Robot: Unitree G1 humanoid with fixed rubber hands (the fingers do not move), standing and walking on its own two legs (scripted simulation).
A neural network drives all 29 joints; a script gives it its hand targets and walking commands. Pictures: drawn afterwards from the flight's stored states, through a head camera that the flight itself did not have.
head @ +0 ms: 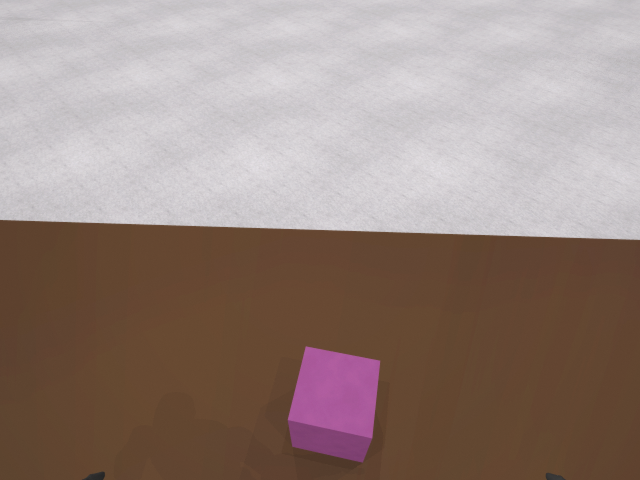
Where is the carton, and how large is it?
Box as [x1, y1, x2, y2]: [288, 346, 379, 462]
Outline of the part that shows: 306,346 288,417 292,446 362,462 372,435 379,361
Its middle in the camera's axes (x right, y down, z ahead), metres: +0.03 +0.47 +1.09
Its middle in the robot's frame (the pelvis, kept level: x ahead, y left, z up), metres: +0.44 -0.03 -0.66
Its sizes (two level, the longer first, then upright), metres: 0.210 0.200 0.250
